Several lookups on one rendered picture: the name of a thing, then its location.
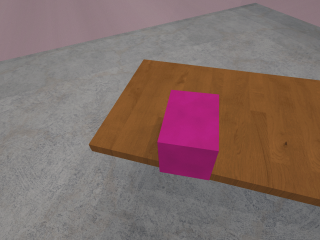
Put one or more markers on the table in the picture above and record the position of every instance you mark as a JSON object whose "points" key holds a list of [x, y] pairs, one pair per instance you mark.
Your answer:
{"points": [[269, 125]]}

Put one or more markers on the carton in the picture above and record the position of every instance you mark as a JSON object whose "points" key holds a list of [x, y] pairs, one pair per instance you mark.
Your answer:
{"points": [[188, 142]]}

